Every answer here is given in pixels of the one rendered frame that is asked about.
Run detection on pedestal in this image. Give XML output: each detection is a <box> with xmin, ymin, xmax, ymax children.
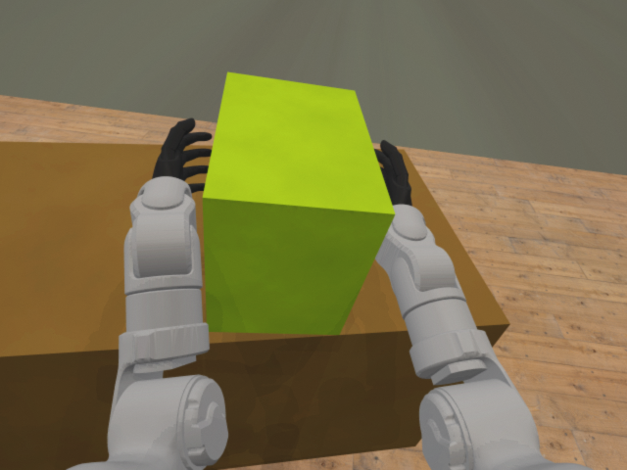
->
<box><xmin>0</xmin><ymin>141</ymin><xmax>510</xmax><ymax>470</ymax></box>

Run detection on robot left hand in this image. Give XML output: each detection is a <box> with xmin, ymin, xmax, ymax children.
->
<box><xmin>152</xmin><ymin>118</ymin><xmax>212</xmax><ymax>193</ymax></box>

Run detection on robot right forearm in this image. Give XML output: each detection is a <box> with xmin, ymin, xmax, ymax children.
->
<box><xmin>375</xmin><ymin>205</ymin><xmax>540</xmax><ymax>448</ymax></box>

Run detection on robot right hand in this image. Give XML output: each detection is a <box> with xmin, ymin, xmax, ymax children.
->
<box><xmin>374</xmin><ymin>140</ymin><xmax>412</xmax><ymax>206</ymax></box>

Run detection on robot left forearm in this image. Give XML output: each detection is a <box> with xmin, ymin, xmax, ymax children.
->
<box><xmin>108</xmin><ymin>176</ymin><xmax>210</xmax><ymax>452</ymax></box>

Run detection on robot right upper arm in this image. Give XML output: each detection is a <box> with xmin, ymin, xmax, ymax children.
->
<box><xmin>419</xmin><ymin>379</ymin><xmax>593</xmax><ymax>470</ymax></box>

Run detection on carton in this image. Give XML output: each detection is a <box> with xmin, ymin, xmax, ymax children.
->
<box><xmin>203</xmin><ymin>72</ymin><xmax>395</xmax><ymax>335</ymax></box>

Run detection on robot left upper arm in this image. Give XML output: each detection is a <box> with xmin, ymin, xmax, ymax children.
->
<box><xmin>67</xmin><ymin>374</ymin><xmax>228</xmax><ymax>470</ymax></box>

